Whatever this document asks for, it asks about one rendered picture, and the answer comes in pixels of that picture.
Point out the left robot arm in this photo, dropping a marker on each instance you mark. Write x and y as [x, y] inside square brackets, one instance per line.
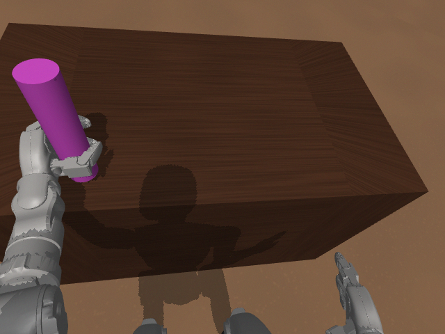
[31, 301]

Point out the can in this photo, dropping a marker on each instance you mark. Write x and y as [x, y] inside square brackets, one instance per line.
[43, 86]

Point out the left robot hand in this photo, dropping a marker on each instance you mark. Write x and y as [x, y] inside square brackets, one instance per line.
[36, 154]

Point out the right robot hand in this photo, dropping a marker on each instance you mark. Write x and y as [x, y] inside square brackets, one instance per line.
[361, 313]

